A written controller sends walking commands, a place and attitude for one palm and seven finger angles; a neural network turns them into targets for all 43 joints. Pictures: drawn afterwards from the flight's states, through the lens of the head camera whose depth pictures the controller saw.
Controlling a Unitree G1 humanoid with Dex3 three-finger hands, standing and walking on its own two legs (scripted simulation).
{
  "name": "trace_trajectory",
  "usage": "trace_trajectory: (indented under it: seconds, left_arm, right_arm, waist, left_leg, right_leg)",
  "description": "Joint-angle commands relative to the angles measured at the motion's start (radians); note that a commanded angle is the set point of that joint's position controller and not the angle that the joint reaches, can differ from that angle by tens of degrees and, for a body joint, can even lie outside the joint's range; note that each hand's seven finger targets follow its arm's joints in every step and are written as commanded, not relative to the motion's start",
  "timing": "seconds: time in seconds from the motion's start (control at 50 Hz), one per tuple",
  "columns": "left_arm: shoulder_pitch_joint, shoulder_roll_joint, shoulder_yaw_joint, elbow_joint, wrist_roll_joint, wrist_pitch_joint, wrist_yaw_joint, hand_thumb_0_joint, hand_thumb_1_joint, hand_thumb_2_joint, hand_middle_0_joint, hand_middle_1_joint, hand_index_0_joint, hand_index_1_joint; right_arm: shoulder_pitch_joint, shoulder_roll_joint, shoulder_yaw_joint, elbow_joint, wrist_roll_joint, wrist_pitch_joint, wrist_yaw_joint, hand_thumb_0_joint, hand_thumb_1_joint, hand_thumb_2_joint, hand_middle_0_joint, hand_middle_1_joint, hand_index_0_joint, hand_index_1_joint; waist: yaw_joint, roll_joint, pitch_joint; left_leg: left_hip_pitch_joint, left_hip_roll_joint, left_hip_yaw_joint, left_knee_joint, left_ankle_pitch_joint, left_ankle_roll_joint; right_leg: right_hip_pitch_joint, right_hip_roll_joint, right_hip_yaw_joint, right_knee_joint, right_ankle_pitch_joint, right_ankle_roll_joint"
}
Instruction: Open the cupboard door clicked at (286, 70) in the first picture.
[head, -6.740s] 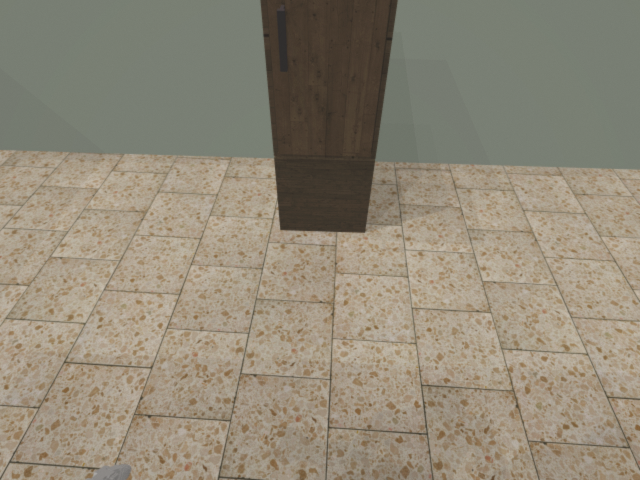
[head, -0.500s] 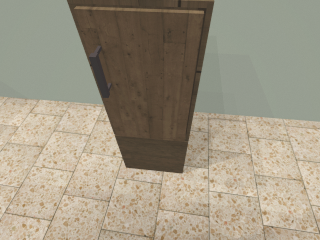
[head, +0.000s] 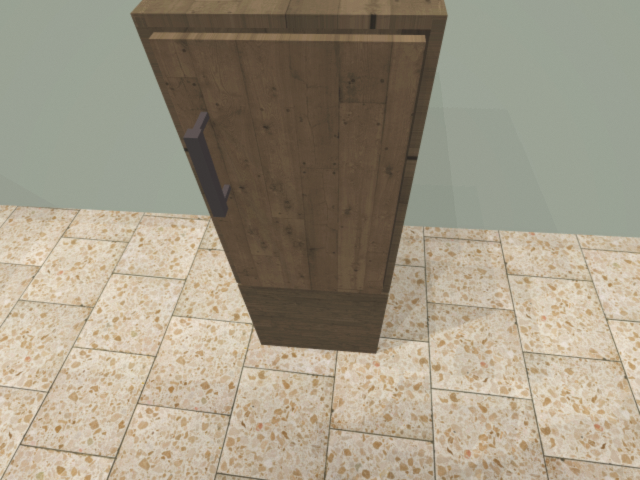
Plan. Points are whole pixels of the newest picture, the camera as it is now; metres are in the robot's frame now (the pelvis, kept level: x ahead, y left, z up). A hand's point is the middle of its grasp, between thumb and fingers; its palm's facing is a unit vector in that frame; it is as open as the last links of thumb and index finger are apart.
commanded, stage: come to a stop and stand still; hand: left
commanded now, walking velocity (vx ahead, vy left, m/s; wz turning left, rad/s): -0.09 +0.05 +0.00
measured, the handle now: (212, 167) +0.53 +0.20 +0.07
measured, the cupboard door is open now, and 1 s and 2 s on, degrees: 0 0 0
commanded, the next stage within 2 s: look again from close up in 0.56 s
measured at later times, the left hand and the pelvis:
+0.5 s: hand out of the picture +0.01 +0.16 -0.16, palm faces +0.05 -0.97 -0.23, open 7.3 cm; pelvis -0.02 -0.02 +0.01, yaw +1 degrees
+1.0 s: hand out of the picture +0.02 +0.22 -0.16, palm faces +0.07 -0.96 -0.28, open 7.4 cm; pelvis -0.02 +0.00 +0.01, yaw +2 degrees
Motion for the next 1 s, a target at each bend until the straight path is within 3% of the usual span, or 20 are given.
trace_trajectory:
  seconds: [0.0, 0.04, 0.08, 0.14, 0.18, 0.24, 0.3, 0.38, 0.46, 0.62, 0.64, 0.66, 0.68, 0.7, 0.74, 0.76, 0.82, 0.88, 0.94, 0.98]
  left_arm:
    - [0.124, 0.159, 0.012, -0.013, -0.007, -0.028, 0.009, 0.000, 0.900, 0.900, -0.200, -0.300, -0.200, -0.300]
    - [0.088, 0.141, 0.005, -0.025, -0.006, -0.024, 0.013, 0.000, 0.900, 0.900, -0.200, -0.300, -0.200, -0.300]
    - [0.066, 0.142, 0.008, -0.033, -0.011, -0.021, 0.013, 0.000, 0.900, 0.900, -0.200, -0.300, -0.200, -0.300]
    - [0.065, 0.134, 0.012, -0.038, -0.014, -0.015, 0.014, 0.000, 0.900, 0.900, -0.200, -0.300, -0.200, -0.300]
    - [0.074, 0.140, 0.016, -0.037, -0.014, -0.012, 0.014, 0.000, 0.900, 0.900, -0.200, -0.300, -0.200, -0.300]
    - [0.075, 0.146, 0.017, -0.032, -0.009, -0.009, 0.014, 0.000, 0.900, 0.900, -0.200, -0.300, -0.200, -0.300]
    - [0.061, 0.149, 0.013, -0.030, -0.008, -0.010, 0.010, 0.000, 0.900, 0.900, -0.200, -0.300, -0.200, -0.300]
    - [0.058, 0.132, 0.006, -0.023, -0.009, -0.011, 0.005, 0.000, 0.900, 0.900, -0.200, -0.300, -0.200, -0.300]
    - [0.096, 0.112, -0.002, 0.003, -0.012, -0.018, 0.002, 0.000, 0.900, 0.900, -0.200, -0.300, -0.200, -0.300]
    - [0.151, 0.093, -0.013, 0.048, -0.014, -0.026, 0.001, 0.000, 0.900, 0.900, -0.200, -0.300, -0.200, -0.300]
    - [0.139, 0.309, -0.006, -0.032, 0.001, -0.050, 0.008, 0.000, 0.900, 0.900, -0.200, -0.300, -0.200, -0.300]
    - [0.145, 0.253, 0.018, -0.022, -0.008, -0.060, 0.008, 0.000, 0.900, 0.900, -0.200, -0.300, -0.200, -0.300]
    - [0.132, 0.235, 0.022, -0.019, -0.004, -0.064, 0.011, 0.000, 0.900, 0.900, -0.200, -0.300, -0.200, -0.300]
    - [0.131, 0.232, 0.018, -0.032, -0.006, -0.060, 0.011, 0.000, 0.900, 0.900, -0.200, -0.300, -0.200, -0.300]
    - [0.132, 0.213, 0.019, -0.039, -0.002, -0.055, 0.014, 0.000, 0.900, 0.900, -0.200, -0.300, -0.200, -0.300]
    - [0.119, 0.212, 0.021, -0.039, -0.001, -0.056, 0.014, 0.000, 0.900, 0.900, -0.200, -0.300, -0.200, -0.300]
    - [0.101, 0.214, 0.024, -0.046, -0.006, -0.060, 0.012, 0.000, 0.900, 0.900, -0.200, -0.300, -0.200, -0.300]
    - [0.108, 0.214, 0.019, -0.043, -0.009, -0.054, 0.008, 0.000, 0.900, 0.900, -0.200, -0.300, -0.200, -0.300]
    - [0.091, 0.236, 0.016, -0.045, -0.009, -0.052, 0.004, 0.000, 0.900, 0.900, -0.200, -0.300, -0.200, -0.300]
    - [0.069, 0.252, 0.015, -0.048, -0.010, -0.049, 0.001, 0.000, 0.900, 0.900, -0.200, -0.300, -0.200, -0.300]
  right_arm:
    - [0.081, -0.048, -0.013, -0.020, 0.013, 0.004, 0.002, 0.000, -0.900, -0.900, 0.200, 0.300, 0.200, 0.300]
    - [0.084, -0.038, -0.012, -0.004, 0.012, 0.011, 0.004, 0.000, -0.900, -0.900, 0.200, 0.300, 0.200, 0.300]
    - [0.091, -0.040, -0.007, 0.014, 0.010, 0.009, 0.004, 0.000, -0.900, -0.900, 0.200, 0.300, 0.200, 0.300]
    - [0.071, -0.059, -0.010, 0.023, 0.003, 0.003, 0.000, 0.000, -0.900, -0.900, 0.200, 0.300, 0.200, 0.300]
    - [0.068, -0.067, -0.011, 0.014, 0.001, 0.007, -0.001, 0.000, -0.900, -0.900, 0.200, 0.300, 0.200, 0.300]
    - [0.073, -0.057, -0.011, 0.009, 0.002, 0.015, 0.001, 0.000, -0.900, -0.900, 0.200, 0.300, 0.200, 0.300]
    - [0.086, -0.049, -0.009, 0.014, 0.002, 0.021, 0.008, 0.000, -0.900, -0.900, 0.200, 0.300, 0.200, 0.300]
    - [0.107, -0.044, -0.002, 0.029, -0.001, 0.014, 0.014, 0.000, -0.900, -0.900, 0.200, 0.300, 0.200, 0.300]
    - [0.110, -0.046, 0.007, 0.043, -0.001, 0.002, 0.013, 0.000, -0.900, -0.900, 0.200, 0.300, 0.200, 0.300]
    - [0.142, -0.033, 0.018, 0.074, 0.001, -0.004, 0.009, 0.000, -0.900, -0.900, 0.200, 0.300, 0.200, 0.300]
    - [0.031, -0.221, -0.022, -0.056, -0.006, 0.006, 0.026, 0.000, -0.900, -0.900, 0.200, 0.300, 0.200, 0.300]
    - [0.046, -0.207, -0.033, -0.068, -0.009, -0.018, 0.018, 0.000, -0.900, -0.900, 0.200, 0.300, 0.200, 0.300]
    - [0.064, -0.164, -0.033, -0.051, -0.010, -0.021, 0.012, 0.000, -0.900, -0.900, 0.200, 0.300, 0.200, 0.300]
    - [0.087, -0.147, -0.030, -0.050, -0.006, -0.015, 0.013, 0.000, -0.900, -0.900, 0.200, 0.300, 0.200, 0.300]
    - [0.103, -0.127, -0.026, -0.055, -0.004, -0.005, 0.018, 0.000, -0.900, -0.900, 0.200, 0.300, 0.200, 0.300]
    - [0.102, -0.146, -0.030, -0.055, -0.003, -0.006, 0.018, 0.000, -0.900, -0.900, 0.200, 0.300, 0.200, 0.300]
    - [0.093, -0.172, -0.032, -0.052, -0.001, -0.016, 0.015, 0.000, -0.900, -0.900, 0.200, 0.300, 0.200, 0.300]
    - [0.067, -0.190, -0.024, -0.053, -0.002, -0.023, 0.014, 0.000, -0.900, -0.900, 0.200, 0.300, 0.200, 0.300]
    - [0.016, -0.226, -0.024, -0.063, -0.001, -0.028, 0.013, 0.000, -0.900, -0.900, 0.200, 0.300, 0.200, 0.300]
    - [-0.013, -0.253, -0.021, -0.069, -0.002, -0.028, 0.014, 0.000, -0.900, -0.900, 0.200, 0.300, 0.200, 0.300]
  waist:
    - [-0.001, -0.234, -0.139]
    - [-0.005, -0.210, -0.110]
    - [-0.008, -0.123, -0.105]
    - [0.014, 0.040, -0.088]
    - [0.020, 0.045, -0.080]
    - [0.019, -0.009, -0.077]
    - [0.009, -0.077, -0.043]
    - [0.005, -0.058, -0.004]
    - [0.016, -0.016, -0.005]
    - [0.016, -0.027, 0.021]
    - [-0.009, -0.023, 0.161]
    - [0.004, 0.044, -0.075]
    - [-0.008, 0.052, -0.150]
    - [-0.010, -0.003, -0.170]
    - [-0.010, -0.127, -0.111]
    - [-0.014, -0.128, -0.079]
    - [-0.021, -0.053, -0.026]
    - [-0.002, 0.006, -0.006]
    - [0.012, 0.017, -0.024]
    - [0.013, 0.008, -0.016]
  left_leg:
    - [-0.052, 0.074, -0.073, 0.012, 0.037, -0.028]
    - [-0.046, 0.074, -0.079, 0.002, -0.007, -0.034]
    - [0.003, 0.093, -0.092, -0.057, 0.156, -0.031]
    - [0.037, 0.146, -0.112, -0.080, 0.413, -0.014]
    - [0.019, 0.150, -0.113, -0.075, 0.399, -0.011]
    - [-0.010, 0.133, -0.101, -0.076, 0.229, -0.019]
    - [-0.017, 0.099, -0.087, -0.076, 0.075, -0.026]
    - [-0.007, 0.107, -0.108, -0.120, 0.082, -0.011]
    - [-0.026, 0.122, -0.120, -0.161, 0.104, -0.005]
    - [-0.041, 0.120, -0.118, -0.184, 0.081, -0.005]
    - [-0.103, 0.066, -0.163, -0.105, 0.112, -0.003]
    - [-0.042, 0.104, -0.136, -0.040, 0.087, 0.008]
    - [-0.036, 0.082, -0.129, -0.014, 0.086, 0.008]
    - [-0.047, 0.064, -0.125, 0.011, 0.060, 0.005]
    - [-0.089, 0.058, -0.112, 0.040, 0.036, 0.009]
    - [-0.087, 0.068, -0.119, 0.039, 0.051, 0.012]
    - [-0.047, 0.092, -0.139, -0.034, 0.129, 0.016]
    - [-0.056, 0.121, -0.159, -0.094, 0.199, 0.023]
    - [-0.051, 0.139, -0.168, -0.118, 0.253, 0.026]
    - [-0.061, 0.144, -0.174, -0.142, 0.220, 0.025]
  right_leg:
    - [0.166, -0.257, 0.241, -0.098, 0.789, -0.114]
    - [0.128, -0.239, 0.219, -0.133, 0.678, -0.119]
    - [0.093, -0.205, 0.203, -0.121, 0.573, -0.087]
    - [0.085, -0.145, 0.153, -0.085, 0.493, -0.038]
    - [0.088, -0.141, 0.156, -0.087, 0.440, -0.035]
    - [0.093, -0.168, 0.186, -0.138, 0.353, -0.050]
    - [0.038, -0.190, 0.230, -0.229, 0.144, -0.060]
    - [-0.006, -0.145, 0.205, -0.269, -0.005, -0.041]
    - [0.039, -0.119, 0.178, -0.264, 0.030, -0.026]
    - [0.051, -0.109, 0.174, -0.286, 0.010, -0.023]
    - [-0.007, -0.091, 0.184, -0.262, 0.036, 0.001]
    - [0.049, -0.170, 0.239, -0.240, -0.039, -0.033]
    - [0.098, -0.180, 0.264, -0.261, -0.015, -0.045]
    - [0.122, -0.192, 0.268, -0.283, -0.039, -0.047]
    - [0.089, -0.203, 0.276, -0.322, -0.072, -0.046]
    - [0.063, -0.205, 0.272, -0.320, -0.060, -0.058]
    - [0.020, -0.168, 0.211, -0.269, 0.050, -0.068]
    - [0.063, -0.120, 0.152, -0.199, 0.193, -0.041]
    - [0.107, -0.114, 0.133, -0.176, 0.275, -0.031]
    - [0.113, -0.115, 0.131, -0.185, 0.236, -0.024]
